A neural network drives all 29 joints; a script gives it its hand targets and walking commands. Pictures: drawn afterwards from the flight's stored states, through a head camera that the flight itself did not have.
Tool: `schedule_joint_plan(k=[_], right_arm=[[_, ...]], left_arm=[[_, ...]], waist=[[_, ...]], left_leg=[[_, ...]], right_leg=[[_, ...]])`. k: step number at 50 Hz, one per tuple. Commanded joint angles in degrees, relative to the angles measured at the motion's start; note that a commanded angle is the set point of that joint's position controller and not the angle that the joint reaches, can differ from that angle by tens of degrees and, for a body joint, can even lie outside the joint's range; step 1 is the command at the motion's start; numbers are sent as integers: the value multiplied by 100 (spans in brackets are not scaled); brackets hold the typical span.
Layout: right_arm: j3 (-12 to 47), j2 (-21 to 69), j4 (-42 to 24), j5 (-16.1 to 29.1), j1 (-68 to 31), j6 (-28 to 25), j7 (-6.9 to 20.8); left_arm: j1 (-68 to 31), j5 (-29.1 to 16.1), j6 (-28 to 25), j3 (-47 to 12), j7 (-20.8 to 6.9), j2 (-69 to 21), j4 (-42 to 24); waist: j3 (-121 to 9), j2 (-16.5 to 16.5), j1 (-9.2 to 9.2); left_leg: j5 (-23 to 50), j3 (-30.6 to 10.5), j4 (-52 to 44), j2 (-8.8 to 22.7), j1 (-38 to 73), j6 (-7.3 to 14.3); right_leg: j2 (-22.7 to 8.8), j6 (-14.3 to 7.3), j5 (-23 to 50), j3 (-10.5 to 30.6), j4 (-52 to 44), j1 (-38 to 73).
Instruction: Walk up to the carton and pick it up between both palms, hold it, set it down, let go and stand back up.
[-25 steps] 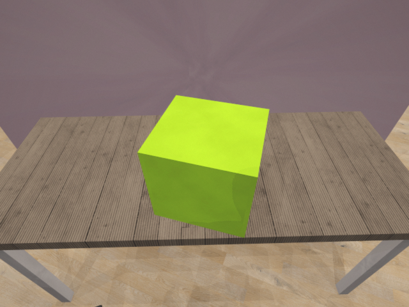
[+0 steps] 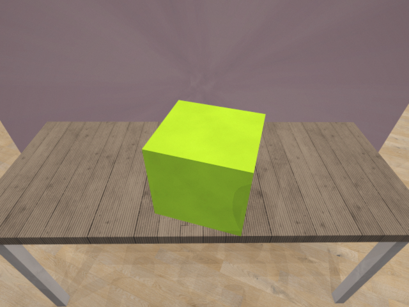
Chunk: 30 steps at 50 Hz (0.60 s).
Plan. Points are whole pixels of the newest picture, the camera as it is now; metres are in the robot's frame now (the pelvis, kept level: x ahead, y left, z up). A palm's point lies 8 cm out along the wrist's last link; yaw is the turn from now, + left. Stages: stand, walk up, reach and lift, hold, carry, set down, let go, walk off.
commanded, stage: stand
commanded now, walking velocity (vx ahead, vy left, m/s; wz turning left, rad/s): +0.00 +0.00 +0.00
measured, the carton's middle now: (208, 165) +0.52 +0.01 -0.02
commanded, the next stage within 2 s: none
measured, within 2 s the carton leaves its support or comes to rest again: neither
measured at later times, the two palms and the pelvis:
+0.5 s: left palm out of the picture -0.02 +0.22 -0.14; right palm out of the picture +0.01 -0.23 -0.14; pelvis +0.00 +0.00 +0.00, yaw +0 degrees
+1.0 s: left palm out of the picture +0.01 +0.20 -0.14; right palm out of the picture +0.03 -0.22 -0.15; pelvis +0.02 -0.01 +0.00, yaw +0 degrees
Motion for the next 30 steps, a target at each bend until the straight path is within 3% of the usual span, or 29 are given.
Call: schedule_joint_plan(k=[1,3,4,5,6,8,9,11,13,15,16,17,18,20,22,23,25,27,29,30], right_arm=[[-189,-832,-240,4,-143,-76,-62],[-197,-737,-154,15,178,-113,-97],[-187,-701,-99,-2,73,-115,-86],[-180,-640,-74,14,186,-92,-118],[-143,-509,-86,24,108,-80,-98],[-209,-623,-43,35,219,-92,-104],[-161,-474,4,0,237,-73,-124],[-194,-535,-42,62,161,-73,-137],[-54,-179,102,13,305,-63,-199],[-114,-238,42,31,127,-89,-161],[-174,-498,55,11,29,-85,-158],[-124,-270,164,46,216,-67,-162],[-168,-467,145,48,224,-68,-188],[-138,-296,188,50,276,-40,-219],[-143,-214,210,52,372,-49,-199],[-127,-224,190,40,260,-55,-193],[-178,-196,298,51,399,-46,-236],[-154,-285,294,43,360,-54,-272],[-207,-308,325,20,240,-107,-279],[-179,-218,369,66,424,-117,-287]], left_arm=[[167,-10,-103,290,11,899,-234],[230,-36,-104,301,50,865,-151],[310,-22,-86,265,63,716,-59],[297,-21,-90,276,59,760,-9],[334,-57,-84,295,75,762,27],[279,-23,-62,246,91,688,124],[301,-56,-35,313,110,689,160],[286,-63,-51,253,109,569,179],[335,-23,-54,269,131,556,312],[187,-35,-39,284,110,506,346],[217,-38,-36,276,109,468,389],[420,-54,-42,284,94,488,466],[430,-72,-44,280,90,517,549],[413,-52,-65,281,95,525,636],[352,-30,-79,237,113,394,752],[271,-53,-70,263,92,379,766],[105,-43,-78,234,140,326,759],[369,-103,-95,327,123,553,918],[185,-32,-82,190,169,146,953],[233,-58,-85,211,179,205,968]], waist=[[807,-147,42],[620,-297,2],[841,-127,81],[765,-261,-16],[947,-455,94],[762,-347,-41],[861,-394,38],[797,-52,23],[775,-148,-20],[724,211,10],[822,128,140],[675,110,139],[736,214,82],[958,-22,81],[885,-29,-84],[993,78,5],[743,-263,-69],[667,-159,51],[871,138,-38],[611,-63,-17]], left_leg=[[-1046,-502,-894,305,-567,115],[-933,-429,-805,259,-570,66],[-944,-432,-801,243,-648,102],[-1055,-444,-827,235,-640,106],[-861,-396,-791,230,-719,59],[-913,-332,-719,198,-431,90],[-1105,-336,-697,204,-548,119],[-1005,-453,-816,249,-572,97],[-725,-389,-750,259,-388,111],[-917,-481,-910,279,-594,124],[-1099,-635,-1000,322,-801,142],[-1165,-556,-993,273,-766,159],[-1057,-441,-965,252,-715,93],[-1022,-552,-944,295,-693,113],[-897,-413,-777,252,-544,106],[-1018,-444,-852,276,-633,106],[-831,-421,-680,224,-437,128],[-679,-464,-763,295,-427,157],[-578,-523,-830,328,-507,166],[-569,-545,-801,316,-453,189]], right_leg=[[-386,-9,-1375,729,-1143,-421],[-471,-88,-1436,838,-1184,-183],[-500,-95,-1387,882,-1236,-301],[-492,-77,-1561,849,-1274,-292],[-546,-78,-1658,943,-1339,-363],[-527,-135,-1686,930,-1400,-510],[-488,-95,-1794,902,-1369,-546],[-497,-101,-1563,934,-1290,-387],[-517,-153,-1505,1032,-1344,-454],[-376,-127,-1319,861,-1119,-207],[-349,-99,-1240,760,-1092,-173],[-380,-91,-1218,808,-1035,-24],[-364,-71,-1253,764,-1042,-75],[-353,-96,-1235,818,-1086,-248],[-408,-106,-1355,896,-1186,-438],[-334,-86,-1381,826,-1147,-445],[-418,-135,-1388,895,-1204,-329],[-374,-141,-1245,868,-1122,-217],[-350,-162,-789,782,-1005,-244],[-416,-173,-744,844,-965,-47]])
